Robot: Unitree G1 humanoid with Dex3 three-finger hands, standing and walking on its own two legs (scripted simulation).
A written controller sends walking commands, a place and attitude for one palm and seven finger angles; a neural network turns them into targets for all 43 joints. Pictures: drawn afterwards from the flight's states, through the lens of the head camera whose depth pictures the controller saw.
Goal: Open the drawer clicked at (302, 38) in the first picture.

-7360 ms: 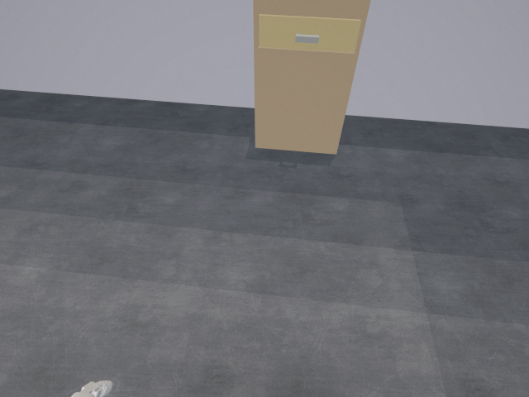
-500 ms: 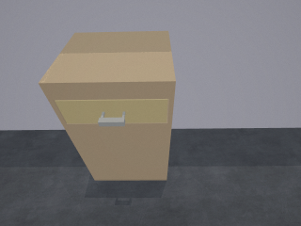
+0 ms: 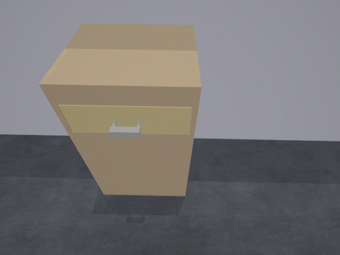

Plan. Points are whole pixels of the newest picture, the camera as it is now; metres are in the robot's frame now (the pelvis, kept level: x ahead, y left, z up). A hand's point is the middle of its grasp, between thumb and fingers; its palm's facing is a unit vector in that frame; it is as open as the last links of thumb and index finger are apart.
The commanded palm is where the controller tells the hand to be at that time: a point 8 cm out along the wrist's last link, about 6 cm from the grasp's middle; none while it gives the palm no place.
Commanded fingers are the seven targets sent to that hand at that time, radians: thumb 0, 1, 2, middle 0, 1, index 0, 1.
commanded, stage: raise the hand with hooked fingers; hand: left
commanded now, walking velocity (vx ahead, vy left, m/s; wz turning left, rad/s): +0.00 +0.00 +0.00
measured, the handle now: (126, 127) +0.53 +0.19 -0.08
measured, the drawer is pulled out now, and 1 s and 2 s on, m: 0.00 0.00 0.00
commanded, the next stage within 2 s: move the hooked fingers above the handle in 1.88 s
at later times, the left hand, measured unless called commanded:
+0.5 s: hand out of the picture +0.12 +0.21 -0.08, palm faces -0.04 -0.13 -0.99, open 9.1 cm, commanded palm +0.14 +0.22 +0.00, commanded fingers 0.00 0.27 0.63 -0.25 -0.70 -0.25 -0.70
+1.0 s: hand (66, 211) +0.21 +0.25 +0.01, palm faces +0.06 -0.09 -0.99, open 12.1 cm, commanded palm +0.19 +0.25 +0.07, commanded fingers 0.00 -0.31 0.38 -0.29 -1.08 -0.29 -1.08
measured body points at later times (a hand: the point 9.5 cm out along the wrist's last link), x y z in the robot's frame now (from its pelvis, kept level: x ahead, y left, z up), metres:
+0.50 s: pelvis -0.06 +0.00 -0.04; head -0.02 -0.01 +0.41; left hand +0.12 +0.21 -0.02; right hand +0.21 -0.21 -0.10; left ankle -0.04 +0.13 -0.74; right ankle -0.04 -0.09 -0.74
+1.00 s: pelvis -0.05 +0.02 -0.02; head -0.02 +0.00 +0.43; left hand +0.20 +0.25 +0.06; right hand +0.11 -0.22 -0.13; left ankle -0.04 +0.13 -0.74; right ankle -0.04 -0.09 -0.74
